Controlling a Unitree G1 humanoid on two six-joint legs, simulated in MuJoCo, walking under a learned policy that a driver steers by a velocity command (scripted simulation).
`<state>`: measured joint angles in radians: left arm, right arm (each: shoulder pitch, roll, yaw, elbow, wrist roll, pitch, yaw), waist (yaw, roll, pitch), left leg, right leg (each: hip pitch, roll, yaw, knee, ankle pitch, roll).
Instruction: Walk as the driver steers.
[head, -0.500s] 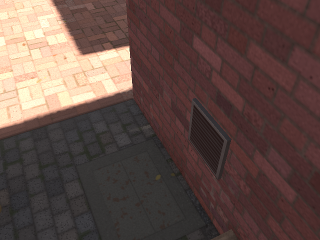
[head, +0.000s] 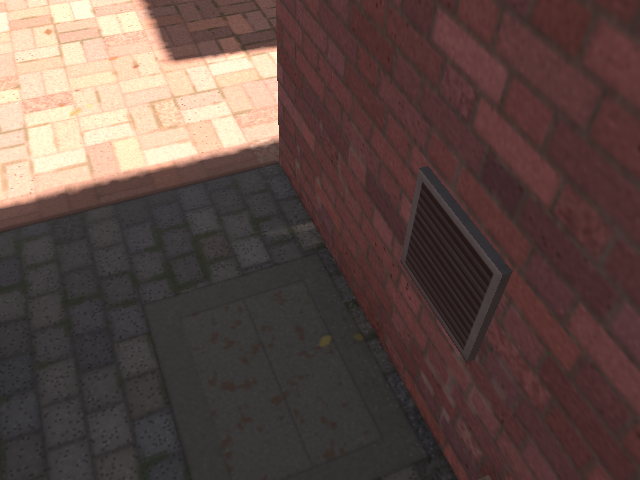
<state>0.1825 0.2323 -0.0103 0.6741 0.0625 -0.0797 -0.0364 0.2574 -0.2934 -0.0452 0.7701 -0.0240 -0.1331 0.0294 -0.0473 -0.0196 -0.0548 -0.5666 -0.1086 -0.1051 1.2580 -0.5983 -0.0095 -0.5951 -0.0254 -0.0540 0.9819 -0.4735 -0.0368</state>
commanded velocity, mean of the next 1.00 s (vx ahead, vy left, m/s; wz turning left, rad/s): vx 0.05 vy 0.00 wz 0.50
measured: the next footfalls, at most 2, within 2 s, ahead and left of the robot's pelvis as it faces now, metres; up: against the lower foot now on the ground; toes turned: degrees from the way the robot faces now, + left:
left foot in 0.28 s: +0.00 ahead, +0.15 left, +0.00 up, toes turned +14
right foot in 1.02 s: +0.09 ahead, -0.09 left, +0.00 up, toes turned +33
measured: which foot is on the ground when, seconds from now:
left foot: up 0.00-0.26, down 0.28-1.00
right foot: down 0.00-0.30, up 0.32-1.00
